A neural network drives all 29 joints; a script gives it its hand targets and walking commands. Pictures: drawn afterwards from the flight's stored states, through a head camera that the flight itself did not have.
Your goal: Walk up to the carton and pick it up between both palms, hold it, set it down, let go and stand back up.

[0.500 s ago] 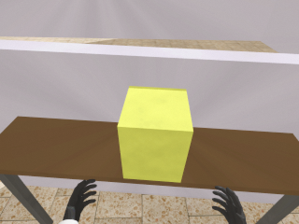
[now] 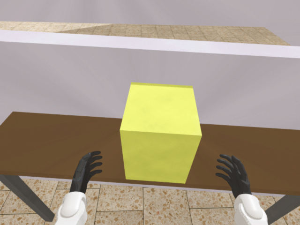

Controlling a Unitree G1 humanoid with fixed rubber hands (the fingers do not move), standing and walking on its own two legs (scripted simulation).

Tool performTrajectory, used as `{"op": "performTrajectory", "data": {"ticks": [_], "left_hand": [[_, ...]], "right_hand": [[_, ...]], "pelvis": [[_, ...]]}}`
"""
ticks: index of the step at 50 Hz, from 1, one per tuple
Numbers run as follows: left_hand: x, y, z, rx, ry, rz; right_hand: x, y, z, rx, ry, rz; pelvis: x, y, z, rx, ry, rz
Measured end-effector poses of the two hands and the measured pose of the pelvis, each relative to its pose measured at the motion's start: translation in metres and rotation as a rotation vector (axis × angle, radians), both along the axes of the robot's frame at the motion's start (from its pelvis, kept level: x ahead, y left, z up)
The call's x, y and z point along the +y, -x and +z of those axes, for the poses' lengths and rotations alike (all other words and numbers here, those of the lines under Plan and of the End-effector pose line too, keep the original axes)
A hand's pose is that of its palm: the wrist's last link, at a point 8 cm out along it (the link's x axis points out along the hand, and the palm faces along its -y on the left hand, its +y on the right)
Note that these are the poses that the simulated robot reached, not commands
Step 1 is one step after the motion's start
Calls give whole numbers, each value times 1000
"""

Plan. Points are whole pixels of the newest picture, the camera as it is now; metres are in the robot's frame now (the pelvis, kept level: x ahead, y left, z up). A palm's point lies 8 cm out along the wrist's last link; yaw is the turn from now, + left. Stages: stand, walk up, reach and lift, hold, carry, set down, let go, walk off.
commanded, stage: reach and lift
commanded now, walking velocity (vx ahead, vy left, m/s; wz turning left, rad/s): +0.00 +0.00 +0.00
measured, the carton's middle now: (158, 133) +0.42 +0.00 +0.02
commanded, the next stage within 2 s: none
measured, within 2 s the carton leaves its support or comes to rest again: neither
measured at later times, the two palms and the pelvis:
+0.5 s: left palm (81, 148) +0.29 +0.20 +0.09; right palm (239, 154) +0.30 -0.20 +0.09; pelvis -0.02 +0.00 +0.00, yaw +0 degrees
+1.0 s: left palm (89, 112) +0.37 +0.19 +0.14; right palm (239, 115) +0.38 -0.20 +0.15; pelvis -0.05 +0.00 +0.00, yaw +0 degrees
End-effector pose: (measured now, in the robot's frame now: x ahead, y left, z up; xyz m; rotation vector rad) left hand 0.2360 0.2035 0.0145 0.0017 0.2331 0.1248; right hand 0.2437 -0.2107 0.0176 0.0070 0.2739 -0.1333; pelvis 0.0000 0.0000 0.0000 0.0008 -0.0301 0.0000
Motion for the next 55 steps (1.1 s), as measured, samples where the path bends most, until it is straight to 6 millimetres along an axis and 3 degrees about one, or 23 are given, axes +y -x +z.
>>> {"op": "performTrajectory", "data": {"ticks": [9, 18, 32, 44, 55], "left_hand": [[-2, -35, 33, 7, -7, -32], [-2, -53, 61, 36, 2, -49], [1, -71, 91, 55, 26, -32], [-6, -116, 121, 41, 33, -24], [-9, -153, 130, 33, 18, -21]], "right_hand": [[1, -24, 27, -31, -4, 10], [7, -42, 56, -60, -22, 22], [6, -70, 90, -56, -17, 24], [4, -113, 123, -8, 5, 11], [9, -147, 136, 10, 20, 1]], "pelvis": [[3, -2, 2, 3, 4, -7], [2, 6, 3, 4, 4, -10], [-2, 33, 1, 18, 2, -5], [-4, 52, -2, 102, 3, -2], [-2, 47, -3, 214, 11, 0]]}}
